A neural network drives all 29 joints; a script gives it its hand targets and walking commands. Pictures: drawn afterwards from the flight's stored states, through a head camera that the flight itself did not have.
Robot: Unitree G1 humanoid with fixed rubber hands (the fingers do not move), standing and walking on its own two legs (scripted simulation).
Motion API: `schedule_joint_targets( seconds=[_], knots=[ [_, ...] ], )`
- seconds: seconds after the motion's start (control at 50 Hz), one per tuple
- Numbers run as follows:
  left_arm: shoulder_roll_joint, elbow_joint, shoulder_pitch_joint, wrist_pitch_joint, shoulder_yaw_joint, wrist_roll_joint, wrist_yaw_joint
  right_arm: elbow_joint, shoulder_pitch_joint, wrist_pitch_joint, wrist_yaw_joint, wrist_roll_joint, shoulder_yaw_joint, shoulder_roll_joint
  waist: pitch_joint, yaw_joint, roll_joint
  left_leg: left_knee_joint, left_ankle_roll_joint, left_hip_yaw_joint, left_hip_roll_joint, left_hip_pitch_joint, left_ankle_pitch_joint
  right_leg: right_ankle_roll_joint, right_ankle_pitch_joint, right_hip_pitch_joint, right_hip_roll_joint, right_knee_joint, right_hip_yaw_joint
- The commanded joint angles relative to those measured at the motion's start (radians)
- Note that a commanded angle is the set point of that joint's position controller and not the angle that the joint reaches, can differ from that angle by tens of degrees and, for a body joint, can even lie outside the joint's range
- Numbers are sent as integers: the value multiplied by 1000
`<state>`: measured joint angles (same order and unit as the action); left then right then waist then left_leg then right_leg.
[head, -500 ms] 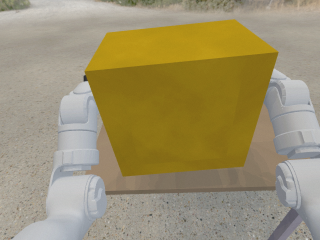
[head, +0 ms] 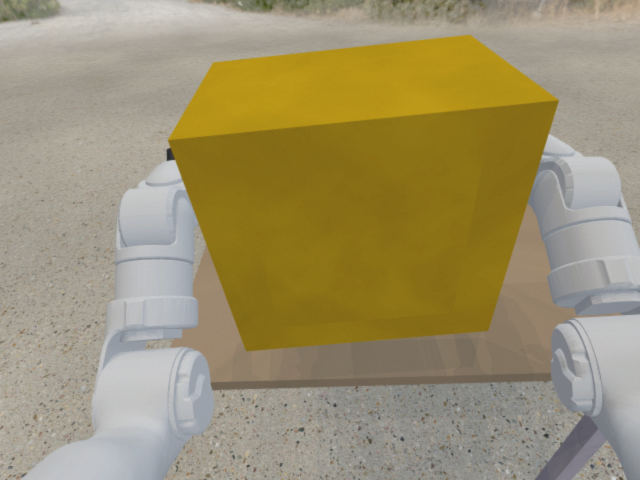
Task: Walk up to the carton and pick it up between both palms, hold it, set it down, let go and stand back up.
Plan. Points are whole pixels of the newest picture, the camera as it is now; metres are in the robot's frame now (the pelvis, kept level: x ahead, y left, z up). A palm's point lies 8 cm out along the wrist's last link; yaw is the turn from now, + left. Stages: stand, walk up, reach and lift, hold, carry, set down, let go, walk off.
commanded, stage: hold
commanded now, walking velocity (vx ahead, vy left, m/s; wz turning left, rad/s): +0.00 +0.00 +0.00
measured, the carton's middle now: (353, 199) +0.35 -0.01 +0.24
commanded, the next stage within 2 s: set down in 0.20 s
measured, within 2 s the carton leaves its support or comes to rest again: neither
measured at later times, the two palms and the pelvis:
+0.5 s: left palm (181, 166) +0.38 +0.18 +0.27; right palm (511, 141) +0.39 -0.19 +0.29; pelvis +0.00 +0.00 +0.00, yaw +0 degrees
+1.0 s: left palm (186, 201) +0.40 +0.20 +0.21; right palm (473, 177) +0.43 -0.17 +0.22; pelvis +0.03 +0.00 +0.00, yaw +2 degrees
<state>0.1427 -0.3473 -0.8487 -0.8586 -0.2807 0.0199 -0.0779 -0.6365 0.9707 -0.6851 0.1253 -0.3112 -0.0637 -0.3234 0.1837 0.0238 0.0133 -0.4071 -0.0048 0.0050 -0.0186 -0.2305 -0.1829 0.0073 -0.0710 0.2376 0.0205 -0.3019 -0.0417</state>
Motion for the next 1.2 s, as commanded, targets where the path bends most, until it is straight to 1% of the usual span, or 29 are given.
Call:
schedule_joint_targets(
  seconds=[0.0, 0.06, 0.08, 0.12, 0.14, 0.24, 0.26, 0.3, 0.34, 0.36, 0.46, 0.48, 0.5, 0.54, 0.64, 0.76, 0.78, 0.8, 0.84, 0.86, 0.88, 0.92, 0.94, 1.0, 1.02, 1.06, 1.1, 1.16, 1.18],
  knots=[
    [-529, 287, -997, 83, 423, -185, 192, 240, 863, 34, -163, -197, 234, 686, 467, 56, 38, 115, -20, 52, 42, -11, 5, -22, 50, -326, 44, -8, -3],
    [-564, 272, -963, 81, 451, -194, 189, 309, 914, 40, -164, -207, 235, 676, 523, 63, 54, 102, -27, 50, 45, -10, 33, -19, 66, -345, 44, -7, -4],
    [-511, 193, -924, 71, 391, -158, 193, 269, 904, 32, -165, -191, 232, 674, 439, 42, -2, 117, -6, 45, 48, -46, -30, -16, 12, -349, 42, 7, -8],
    [-510, 197, -952, 72, 387, -154, 199, 203, 879, 29, -171, -179, 197, 672, 409, 50, 31, 142, -16, 41, 46, -80, -82, -24, -24, -344, 38, 1, -4],
    [-542, 251, -955, 75, 415, -185, 196, 298, 918, 40, -169, -200, 236, 693, 486, 47, 7, 115, -17, 41, 44, -31, 15, -22, 54, -357, 46, -5, -3],
    [-517, 254, -874, 79, 337, -149, 203, 348, 847, 60, -180, -210, 249, 671, 548, 23, 30, 124, -3, 41, 64, 27, 68, 0, 82, -364, 44, 3, 12],
    [-496, 249, -893, 84, 315, -130, 203, 301, 838, 55, -179, -191, 238, 674, 488, 21, 0, 135, 9, 41, 67, 10, 36, 6, 39, -339, 49, 6, 16],
    [-532, 200, -896, 105, 357, -130, 209, 274, 877, 90, -189, -157, 199, 671, 472, 43, 60, 123, -12, 55, 59, 11, 44, -14, 45, -317, 42, 1, 26],
    [-499, 206, -958, 133, 331, -148, 203, 270, 910, 113, -202, -141, 177, 660, 522, 34, 3, 116, -17, 54, 57, 32, 47, -5, 8, -292, 43, 1, 39],
    [-552, 204, -908, 151, 355, -142, 202, 279, 910, 143, -209, -133, 189, 658, 532, 29, 44, 112, -30, 56, 52, 45, 88, -23, 57, -306, 48, -1, 43],
    [-454, 1, -758, 209, 170, 18, 227, 12, 764, 228, -253, 2, 86, 625, 264, -9, 5, 198, -10, 31, 44, -29, -121, -27, -154, -289, 38, 29, 50],
    [-483, 28, -764, 224, 201, 22, 224, -16, 745, 257, -265, 8, 74, 602, 296, 6, 65, 226, -17, 53, 29, -36, -194, -30, -152, -338, 52, 8, 66],
    [-471, -26, -738, 228, 183, 38, 230, 7, 779, 279, -272, 31, 77, 608, 256, -12, 18, 207, -10, 35, 43, -30, -167, -26, -182, -311, 41, 25, 68],
    [-475, -57, -709, 238, 181, 39, 238, -39, 753, 308, -275, 70, 35, 571, 228, 12, 3, 226, -1, 37, 40, -43, -201, -18, -188, -333, 43, 28, 82],
    [-531, 98, -773, 298, 298, -28, 196, 85, 812, 409, -270, 47, 126, 641, 418, -6, 7, 142, -30, 12, 48, 111, 96, -7, -1, -353, 45, 20, 104],
    [-575, 231, -704, 327, 417, -56, 158, 139, 718, 451, -254, 3, 202, 631, 487, 24, 23, 55, -66, 27, 51, 255, 354, -1, 161, -351, 59, 23, 121],
    [-567, 218, -664, 325, 408, -51, 155, 141, 674, 444, -251, 10, 232, 631, 471, 11, 17, 52, -58, 19, 60, 256, 388, 5, 193, -358, 58, 18, 120],
    [-560, 197, -670, 320, 381, -44, 155, 98, 664, 435, -246, 7, 201, 613, 419, 25, -2, 57, -59, 24, 51, 257, 387, 7, 175, -343, 63, 27, 121],
    [-599, 251, -617, 312, 461, -56, 153, 166, 648, 450, -249, -2, 219, 576, 452, 56, 56, 16, -94, 46, 35, 344, 549, 0, 217, -299, 77, 24, 127],
    [-591, 264, -605, 309, 445, -70, 152, 196, 614, 440, -241, -14, 222, 591, 469, 46, 8, 8, -85, 39, 36, 341, 575, 2, 242, -317, 79, 27, 131],
    [-609, 298, -632, 319, 482, -87, 144, 236, 700, 450, -241, -32, 252, 590, 492, 34, 39, -3, -88, 52, 40, 343, 570, -6, 240, -314, 76, 32, 125],
    [-572, 282, -609, 324, 422, -66, 147, 209, 679, 445, -236, -41, 284, 634, 461, -7, -1, 4, -68, 22, 54, 296, 546, 12, 280, -368, 66, 21, 107],
    [-602, 309, -607, 329, 468, -72, 143, 238, 651, 458, -242, -23, 252, 626, 488, 37, 26, 11, -80, 36, 49, 329, 551, 9, 271, -339, 65, 25, 118],
    [-636, 312, -672, 329, 507, -94, 130, 197, 714, 462, -252, -20, 231, 586, 470, 43, 84, 4, -101, 45, 42, 343, 530, -10, 176, -246, 72, 31, 125],
    [-607, 320, -662, 341, 490, -93, 128, 228, 719, 464, -253, -26, 259, 612, 472, -8, 39, 7, -78, 35, 42, 314, 498, -8, 187, -264, 63, 27, 116],
    [-624, 266, -656, 333, 478, -81, 132, 163, 711, 463, -261, -12, 230, 590, 416, 12, 58, 26, -86, 40, 37, 294, 442, -19, 123, -235, 64, 33, 118],
    [-620, 249, -635, 333, 439, -68, 127, 135, 707, 468, -272, -3, 220, 602, 424, -6, 21, 42, -76, 42, 30, 297, 408, -11, 109, -233, 63, 37, 109],
    [-621, 220, -666, 332, 433, -50, 126, 84, 711, 466, -289, 20, 166, 561, 391, 1, 82, 54, -89, 44, 27, 255, 354, -28, 60, -227, 59, 35, 113],
    [-621, 182, -648, 335, 396, -30, 129, 56, 711, 468, -302, 32, 172, 551, 341, -32, 45, 71, -66, 34, 18, 239, 283, -30, 14, -216, 56, 42, 110]
  ],
)
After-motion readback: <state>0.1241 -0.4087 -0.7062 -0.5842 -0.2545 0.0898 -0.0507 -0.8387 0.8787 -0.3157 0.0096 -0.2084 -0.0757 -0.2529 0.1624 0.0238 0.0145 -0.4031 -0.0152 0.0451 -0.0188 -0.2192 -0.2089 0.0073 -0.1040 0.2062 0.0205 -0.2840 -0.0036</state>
